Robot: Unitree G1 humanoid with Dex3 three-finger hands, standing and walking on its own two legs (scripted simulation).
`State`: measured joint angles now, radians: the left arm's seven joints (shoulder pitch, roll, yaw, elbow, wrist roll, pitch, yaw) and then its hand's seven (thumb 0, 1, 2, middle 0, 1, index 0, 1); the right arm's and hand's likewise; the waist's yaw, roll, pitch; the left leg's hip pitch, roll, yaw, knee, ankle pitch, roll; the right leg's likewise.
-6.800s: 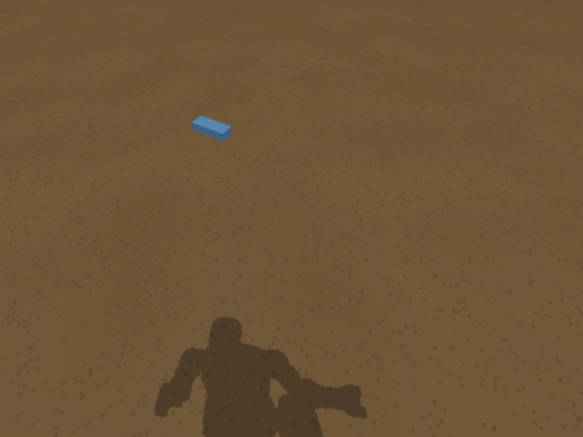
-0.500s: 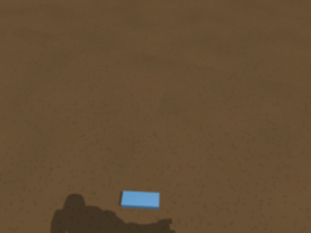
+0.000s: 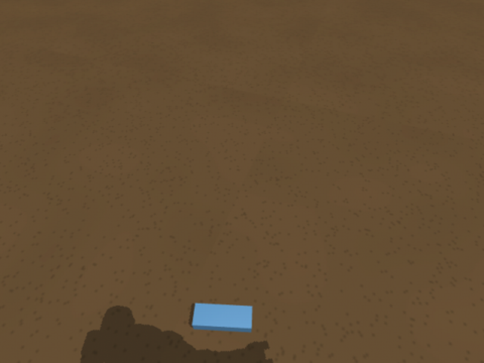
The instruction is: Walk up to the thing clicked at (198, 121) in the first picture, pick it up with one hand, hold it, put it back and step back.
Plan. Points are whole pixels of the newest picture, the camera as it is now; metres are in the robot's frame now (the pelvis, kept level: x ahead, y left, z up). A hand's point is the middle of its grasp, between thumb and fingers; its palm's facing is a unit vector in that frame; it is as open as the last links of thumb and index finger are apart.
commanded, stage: walk up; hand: left
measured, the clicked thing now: (223, 317) +0.41 +0.09 -0.76
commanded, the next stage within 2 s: stand in 0.28 s
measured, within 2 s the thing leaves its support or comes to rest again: neither
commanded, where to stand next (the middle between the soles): +0.03 -0.04 m, yaw -1 degrees
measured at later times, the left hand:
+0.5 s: hand out of the picture +0.08 +0.24 -0.16, palm faces -0.01 -0.94 -0.33, open 7.4 cm
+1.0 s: hand out of the picture +0.06 +0.23 -0.16, palm faces -0.02 -0.94 -0.34, open 7.4 cm
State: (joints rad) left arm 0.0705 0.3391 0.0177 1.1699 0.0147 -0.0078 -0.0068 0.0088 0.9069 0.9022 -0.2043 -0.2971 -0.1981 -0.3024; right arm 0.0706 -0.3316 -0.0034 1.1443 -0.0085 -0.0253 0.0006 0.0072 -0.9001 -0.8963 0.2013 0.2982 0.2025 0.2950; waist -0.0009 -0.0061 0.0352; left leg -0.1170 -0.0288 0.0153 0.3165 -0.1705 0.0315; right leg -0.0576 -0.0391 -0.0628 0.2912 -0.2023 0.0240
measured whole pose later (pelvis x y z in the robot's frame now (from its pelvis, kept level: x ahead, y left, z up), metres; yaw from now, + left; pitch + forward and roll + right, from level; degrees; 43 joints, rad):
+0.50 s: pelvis +0.00 -0.01 +0.00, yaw +0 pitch -2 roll +0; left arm 0.08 0.33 0.01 1.15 0.01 -0.01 0.00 0.01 0.91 0.90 -0.20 -0.30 -0.20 -0.30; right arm 0.07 -0.34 0.01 1.14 0.00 -0.02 0.00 0.01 -0.90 -0.90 0.20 0.30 0.20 0.29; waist 0.00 0.00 0.05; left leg -0.10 -0.03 0.01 0.29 -0.15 0.02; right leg -0.04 -0.04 -0.07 0.28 -0.20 0.02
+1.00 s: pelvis -0.01 -0.02 +0.00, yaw +0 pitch -2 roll +0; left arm 0.12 0.34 0.00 1.15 0.01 -0.01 -0.01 0.01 0.91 0.90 -0.21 -0.30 -0.20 -0.30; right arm 0.10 -0.35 0.01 1.15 -0.01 -0.01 0.01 0.01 -0.90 -0.90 0.20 0.30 0.20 0.29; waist 0.00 0.00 0.04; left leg -0.11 -0.01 0.00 0.29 -0.14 0.00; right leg -0.05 -0.01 -0.08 0.28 -0.19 0.00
